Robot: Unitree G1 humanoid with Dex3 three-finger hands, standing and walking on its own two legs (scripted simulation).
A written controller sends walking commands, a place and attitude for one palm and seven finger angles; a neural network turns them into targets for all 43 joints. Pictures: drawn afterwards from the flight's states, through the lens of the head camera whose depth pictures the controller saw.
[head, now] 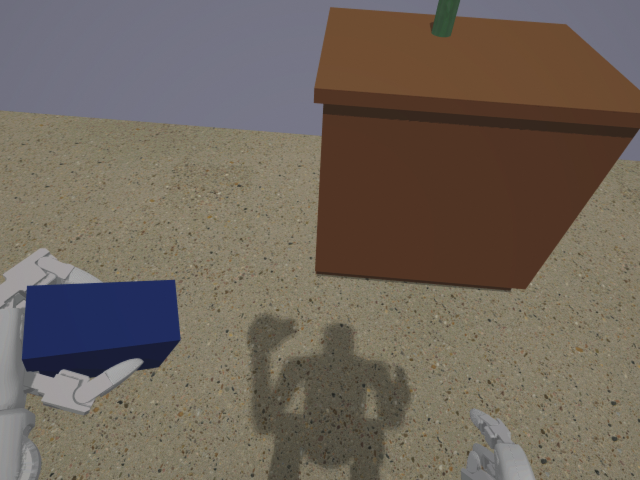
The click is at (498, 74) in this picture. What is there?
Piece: table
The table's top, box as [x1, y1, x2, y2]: [314, 7, 639, 127]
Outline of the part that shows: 330,7 314,87 314,102 639,127 639,90 565,24 456,16 451,35 449,37 438,37 430,32 434,15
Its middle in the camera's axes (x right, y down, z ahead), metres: +0.43 -0.55 +1.17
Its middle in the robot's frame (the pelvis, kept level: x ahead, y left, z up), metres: +1.27 -0.35 +0.04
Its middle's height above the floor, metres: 0.81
